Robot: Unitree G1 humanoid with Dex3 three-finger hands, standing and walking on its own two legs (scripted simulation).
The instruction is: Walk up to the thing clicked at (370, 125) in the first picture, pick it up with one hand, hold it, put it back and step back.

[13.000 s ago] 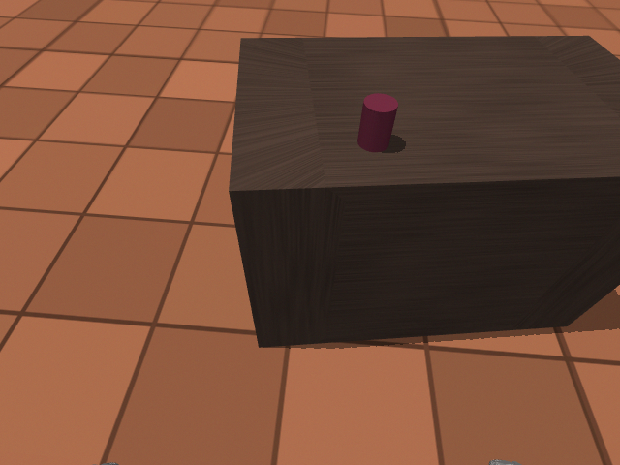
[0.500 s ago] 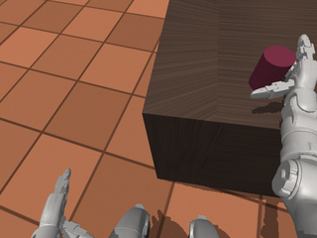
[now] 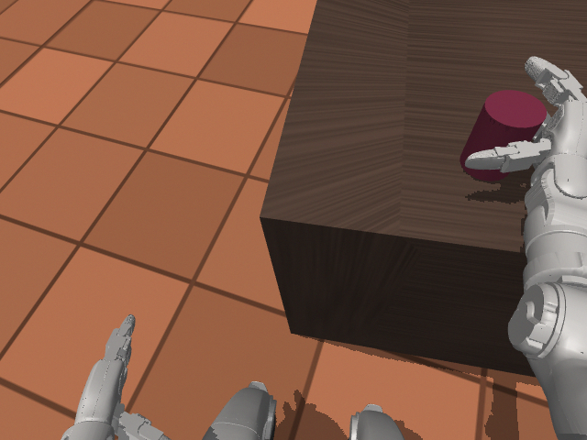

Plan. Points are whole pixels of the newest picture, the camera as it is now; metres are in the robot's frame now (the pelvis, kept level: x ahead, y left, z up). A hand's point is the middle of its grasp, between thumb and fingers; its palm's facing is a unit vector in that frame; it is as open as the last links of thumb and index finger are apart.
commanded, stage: close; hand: right
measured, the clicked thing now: (498, 137) +0.51 -0.21 +0.09
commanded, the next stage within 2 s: settle in 0.32 s
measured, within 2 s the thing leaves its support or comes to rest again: leaves its support in 0.44 s
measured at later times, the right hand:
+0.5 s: hand (508, 134) +0.50 -0.21 +0.10, palm faces +0.21 +0.98 +0.00, open 9.9 cm
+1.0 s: hand (525, 104) +0.50 -0.21 +0.15, palm faces +0.21 +0.98 +0.01, open 10.1 cm
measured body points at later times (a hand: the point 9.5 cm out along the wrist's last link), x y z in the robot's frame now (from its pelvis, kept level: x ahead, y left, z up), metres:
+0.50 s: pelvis -0.01 +0.01 +0.00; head +0.09 -0.01 +0.44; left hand +0.13 +0.27 -0.04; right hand +0.48 -0.26 +0.10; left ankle +0.02 +0.15 -0.68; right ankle -0.01 -0.12 -0.68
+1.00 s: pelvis +0.00 +0.00 +0.02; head +0.08 -0.01 +0.46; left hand +0.14 +0.27 -0.03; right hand +0.49 -0.26 +0.15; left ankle +0.02 +0.15 -0.68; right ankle -0.01 -0.12 -0.68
